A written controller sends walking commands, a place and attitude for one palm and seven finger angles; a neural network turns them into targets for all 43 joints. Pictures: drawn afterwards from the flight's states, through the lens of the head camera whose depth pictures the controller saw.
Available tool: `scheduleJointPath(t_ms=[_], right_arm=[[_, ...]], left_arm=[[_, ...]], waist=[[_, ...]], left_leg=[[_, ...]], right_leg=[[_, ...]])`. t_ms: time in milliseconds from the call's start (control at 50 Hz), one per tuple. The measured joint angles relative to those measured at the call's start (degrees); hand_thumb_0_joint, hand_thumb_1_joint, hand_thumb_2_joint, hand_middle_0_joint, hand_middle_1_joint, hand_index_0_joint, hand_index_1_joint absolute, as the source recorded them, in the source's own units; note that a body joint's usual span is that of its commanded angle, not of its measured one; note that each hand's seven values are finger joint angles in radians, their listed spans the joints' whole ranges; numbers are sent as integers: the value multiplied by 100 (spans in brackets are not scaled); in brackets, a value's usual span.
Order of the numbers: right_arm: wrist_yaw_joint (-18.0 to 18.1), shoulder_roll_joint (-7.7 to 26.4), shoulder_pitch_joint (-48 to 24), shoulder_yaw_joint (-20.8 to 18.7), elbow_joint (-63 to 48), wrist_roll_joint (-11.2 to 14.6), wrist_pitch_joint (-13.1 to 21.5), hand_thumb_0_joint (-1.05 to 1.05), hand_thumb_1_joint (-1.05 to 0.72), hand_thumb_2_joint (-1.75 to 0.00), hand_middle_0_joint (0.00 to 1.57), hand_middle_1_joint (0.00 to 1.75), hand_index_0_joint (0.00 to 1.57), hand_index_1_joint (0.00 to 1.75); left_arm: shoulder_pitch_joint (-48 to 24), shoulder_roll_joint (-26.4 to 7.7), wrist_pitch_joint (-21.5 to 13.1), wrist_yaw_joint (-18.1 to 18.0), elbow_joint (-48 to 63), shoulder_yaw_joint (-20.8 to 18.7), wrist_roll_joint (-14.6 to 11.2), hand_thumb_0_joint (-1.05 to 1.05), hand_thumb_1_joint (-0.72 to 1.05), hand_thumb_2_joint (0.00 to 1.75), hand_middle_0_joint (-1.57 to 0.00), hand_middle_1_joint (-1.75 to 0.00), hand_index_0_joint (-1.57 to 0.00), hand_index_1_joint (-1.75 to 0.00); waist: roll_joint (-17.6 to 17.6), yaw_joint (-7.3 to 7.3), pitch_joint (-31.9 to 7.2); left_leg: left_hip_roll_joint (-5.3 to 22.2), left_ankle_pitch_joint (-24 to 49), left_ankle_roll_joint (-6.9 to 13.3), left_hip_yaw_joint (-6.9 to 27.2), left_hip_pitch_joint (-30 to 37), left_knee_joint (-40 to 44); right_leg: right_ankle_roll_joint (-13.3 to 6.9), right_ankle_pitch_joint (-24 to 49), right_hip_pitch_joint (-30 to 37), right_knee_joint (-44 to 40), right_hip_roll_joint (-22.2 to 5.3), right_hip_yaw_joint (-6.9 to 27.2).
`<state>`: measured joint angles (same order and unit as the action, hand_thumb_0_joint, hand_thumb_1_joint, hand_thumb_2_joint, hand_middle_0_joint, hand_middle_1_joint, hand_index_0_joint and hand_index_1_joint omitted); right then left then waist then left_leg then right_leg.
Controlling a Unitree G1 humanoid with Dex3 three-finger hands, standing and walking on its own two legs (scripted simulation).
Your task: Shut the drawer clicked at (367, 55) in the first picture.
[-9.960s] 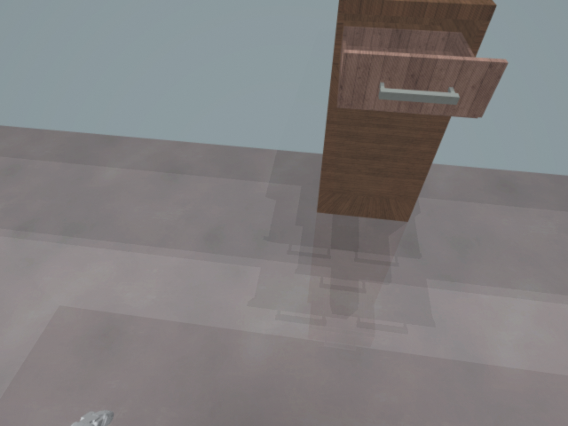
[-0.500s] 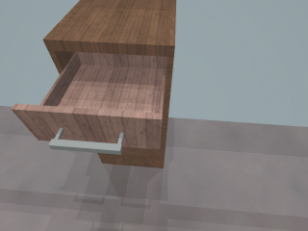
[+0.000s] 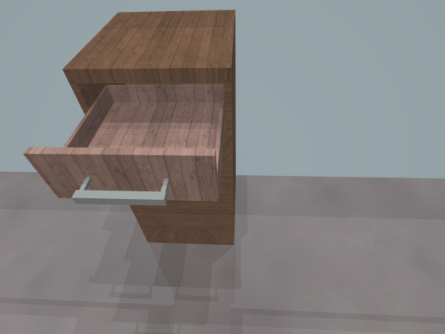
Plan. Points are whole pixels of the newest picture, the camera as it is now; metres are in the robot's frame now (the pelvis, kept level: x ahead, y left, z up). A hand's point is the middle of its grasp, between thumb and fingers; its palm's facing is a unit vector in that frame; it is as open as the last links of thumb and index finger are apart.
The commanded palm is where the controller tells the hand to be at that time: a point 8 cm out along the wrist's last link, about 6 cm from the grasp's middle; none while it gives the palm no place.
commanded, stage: come to a stop and stand still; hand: left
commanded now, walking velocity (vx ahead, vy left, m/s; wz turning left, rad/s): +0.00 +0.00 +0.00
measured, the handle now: (123, 190) +0.38 +0.23 +0.04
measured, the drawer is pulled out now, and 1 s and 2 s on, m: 0.27 0.27 0.27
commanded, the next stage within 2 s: look again from close up in 0.70 s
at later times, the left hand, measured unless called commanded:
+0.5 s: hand out of the picture +0.00 +0.14 -0.17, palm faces +0.01 -0.98 -0.18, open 7.3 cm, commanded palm none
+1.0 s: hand out of the picture +0.02 +0.15 -0.17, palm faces +0.04 -0.98 -0.19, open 7.3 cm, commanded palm none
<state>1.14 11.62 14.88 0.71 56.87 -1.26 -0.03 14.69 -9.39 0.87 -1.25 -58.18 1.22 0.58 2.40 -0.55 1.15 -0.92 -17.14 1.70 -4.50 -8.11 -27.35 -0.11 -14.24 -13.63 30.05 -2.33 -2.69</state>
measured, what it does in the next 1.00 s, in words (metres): stands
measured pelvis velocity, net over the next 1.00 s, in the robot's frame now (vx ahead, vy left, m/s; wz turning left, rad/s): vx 0.02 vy -0.02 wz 0.02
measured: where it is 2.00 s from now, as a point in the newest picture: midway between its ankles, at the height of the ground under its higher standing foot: outside the picture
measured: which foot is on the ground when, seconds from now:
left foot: down 0.00-1.00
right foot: down 0.00-1.00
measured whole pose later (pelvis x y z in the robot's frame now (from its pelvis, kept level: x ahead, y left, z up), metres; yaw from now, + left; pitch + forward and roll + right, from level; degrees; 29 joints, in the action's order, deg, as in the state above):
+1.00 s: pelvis +0.02 -0.02 +0.01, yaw +1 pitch -1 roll +0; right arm 2.2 8.2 15.6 1.3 65.5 -0.9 1.3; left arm 15.8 -8.8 -0.8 -1.6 -64.1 0.6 0.5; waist 0.0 0.3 1.8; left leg 0.9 -16.5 -0.3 -2.8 -5.7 -23.1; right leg -1.7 -14.1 -10.6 25.5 -0.4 -4.6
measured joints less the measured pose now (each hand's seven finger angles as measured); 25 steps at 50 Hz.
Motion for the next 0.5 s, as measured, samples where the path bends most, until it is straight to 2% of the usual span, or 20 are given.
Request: scheduleJointPath(t_ms=[200, 500], right_arm=[[-26, -90, 316, 80, 450, 8, -6, 1, -91, -90, 20, 30, 20, 30], [34, -382, 408, 98, 905, 39, 62, 1, -91, -90, 20, 30, 19, 30]], left_arm=[[223, -35, -45, 25, -295, -3, -15, 1, 91, 90, -20, -30, -20, -30], [166, 136, -140, -24, -643, 17, -19, 1, 92, 90, -20, -30, -20, -30]], waist=[[-60, 20, 98], [-221, 4, 154]], left_leg=[[71, 220, -109, 65, -56, 249], [199, 160, -218, 151, 40, 312]], right_leg=[[-106, 170, -52, -220, 78, -74], [-194, 133, 105, -376, 205, -169]])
